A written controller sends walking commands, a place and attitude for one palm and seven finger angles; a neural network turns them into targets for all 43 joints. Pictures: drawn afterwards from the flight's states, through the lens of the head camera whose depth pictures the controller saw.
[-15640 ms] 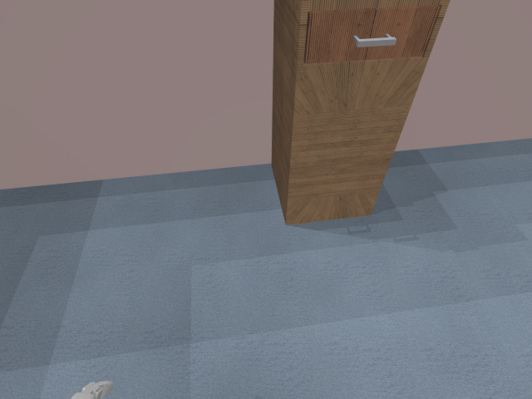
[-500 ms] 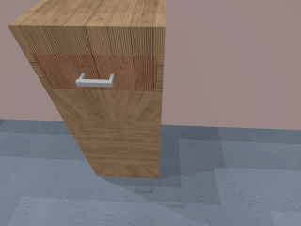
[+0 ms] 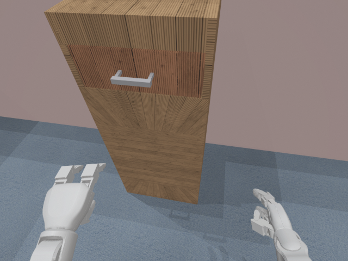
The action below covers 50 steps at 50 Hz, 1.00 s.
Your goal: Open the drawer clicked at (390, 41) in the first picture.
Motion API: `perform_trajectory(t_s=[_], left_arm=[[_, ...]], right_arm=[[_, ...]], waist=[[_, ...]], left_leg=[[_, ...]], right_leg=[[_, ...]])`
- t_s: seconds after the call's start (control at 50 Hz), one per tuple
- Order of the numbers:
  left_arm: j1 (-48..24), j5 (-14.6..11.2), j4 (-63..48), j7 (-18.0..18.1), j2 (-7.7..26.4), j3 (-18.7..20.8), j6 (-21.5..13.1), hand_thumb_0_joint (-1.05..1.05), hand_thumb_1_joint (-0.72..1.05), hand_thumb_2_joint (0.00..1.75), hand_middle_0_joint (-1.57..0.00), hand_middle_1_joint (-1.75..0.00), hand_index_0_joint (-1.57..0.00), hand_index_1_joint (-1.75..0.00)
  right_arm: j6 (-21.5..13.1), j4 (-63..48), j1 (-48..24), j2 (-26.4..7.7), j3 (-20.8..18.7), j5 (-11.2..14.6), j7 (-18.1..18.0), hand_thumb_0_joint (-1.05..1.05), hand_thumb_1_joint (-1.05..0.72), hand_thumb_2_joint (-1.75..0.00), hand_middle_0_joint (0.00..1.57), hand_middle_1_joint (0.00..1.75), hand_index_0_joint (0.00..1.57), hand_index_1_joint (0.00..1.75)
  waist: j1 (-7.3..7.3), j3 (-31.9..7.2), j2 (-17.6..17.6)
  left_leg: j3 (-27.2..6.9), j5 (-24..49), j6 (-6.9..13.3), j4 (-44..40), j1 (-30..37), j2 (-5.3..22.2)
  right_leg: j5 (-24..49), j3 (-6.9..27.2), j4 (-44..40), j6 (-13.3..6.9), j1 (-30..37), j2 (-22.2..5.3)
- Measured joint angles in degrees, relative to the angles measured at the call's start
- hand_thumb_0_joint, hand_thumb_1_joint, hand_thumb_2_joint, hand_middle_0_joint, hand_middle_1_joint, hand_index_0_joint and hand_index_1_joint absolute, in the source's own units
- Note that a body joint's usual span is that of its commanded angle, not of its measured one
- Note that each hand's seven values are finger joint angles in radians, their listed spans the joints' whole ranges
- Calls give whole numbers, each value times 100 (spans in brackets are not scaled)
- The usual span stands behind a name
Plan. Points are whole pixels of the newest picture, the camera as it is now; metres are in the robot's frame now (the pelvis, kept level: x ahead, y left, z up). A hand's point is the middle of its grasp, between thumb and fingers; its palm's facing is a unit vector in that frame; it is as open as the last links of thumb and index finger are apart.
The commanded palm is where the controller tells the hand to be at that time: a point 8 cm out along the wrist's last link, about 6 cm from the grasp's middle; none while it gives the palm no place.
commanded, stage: raise the hand with hooked fingers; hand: left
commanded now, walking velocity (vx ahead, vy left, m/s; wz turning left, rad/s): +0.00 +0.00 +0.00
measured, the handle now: (133, 78) +0.54 +0.23 +0.13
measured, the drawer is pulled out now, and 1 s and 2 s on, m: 0.00 0.00 0.00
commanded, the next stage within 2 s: move the hooked fingers above the handle in 1.40 s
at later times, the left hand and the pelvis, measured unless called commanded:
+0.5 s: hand (77, 139) +0.28 +0.25 +0.16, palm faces +0.18 -0.08 -0.98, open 12.6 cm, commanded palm +0.25 +0.25 +0.21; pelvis +0.01 +0.03 +0.03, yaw +0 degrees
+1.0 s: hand (52, 89) +0.31 +0.28 +0.25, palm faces +0.15 -0.01 -0.99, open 13.9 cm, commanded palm +0.27 +0.27 +0.30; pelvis -0.01 +0.03 +0.03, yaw +1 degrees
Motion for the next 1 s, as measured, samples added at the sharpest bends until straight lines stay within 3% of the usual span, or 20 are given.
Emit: perform_trajectory(t_s=[0.1,0.24,0.38,0.48,0.64,0.86,1.0], left_arm=[[-806,-376,-206,-548,-145,-3,274,1,26,63,-27,-70,-26,-70],[-772,-445,-493,-1389,63,-24,568,1,11,56,-28,-80,-27,-80],[-842,-685,-877,-1571,351,227,418,1,-5,49,-29,-91,-29,-91],[-1400,-773,-890,-1704,431,281,418,0,-17,44,-30,-99,-29,-98],[-2483,-945,-424,-2439,786,211,691,0,-35,36,-31,-110,-31,-110],[-3609,-1226,-127,-3280,1216,420,712,0,-48,31,-32,-119,-31,-119],[-4075,-1327,122,-3725,1426,565,648,0,-49,30,-32,-120,-31,-120]], right_arm=[[117,190,102,236,214,144,-82,1,-91,-90,20,30,21,30],[341,221,495,194,412,334,-76,1,-90,-90,20,30,21,30],[318,480,746,-193,114,355,-171,1,-90,-90,20,30,20,30],[303,612,586,-305,1,437,-194,1,-91,-90,20,30,20,30],[348,473,141,-150,170,549,-199,1,-91,-90,20,30,20,30],[344,413,122,-146,346,603,-124,1,-91,-90,20,30,20,30],[321,451,310,-254,318,636,-90,1,-90,-90,20,30,20,30]], waist=[[-187,-23,222],[-399,167,215],[-302,322,326],[-243,358,382],[-271,413,403],[-207,410,430],[-252,429,431]], left_leg=[[40,124,15,-371,378,-48],[299,420,81,-1186,1034,-62],[207,562,144,-1515,1346,-119],[130,677,188,-1688,1483,-198],[116,878,211,-1987,1718,-240],[43,1045,219,-2142,1765,-263],[37,1117,225,-2131,1645,-266]], right_leg=[[125,45,-345,70,353,-34],[426,302,-992,132,844,-11],[603,213,-1456,197,1263,-59],[690,137,-1638,244,1441,-134],[867,125,-1902,266,1668,-165],[1030,49,-2105,275,1768,-184],[1105,43,-2105,273,1654,-188]])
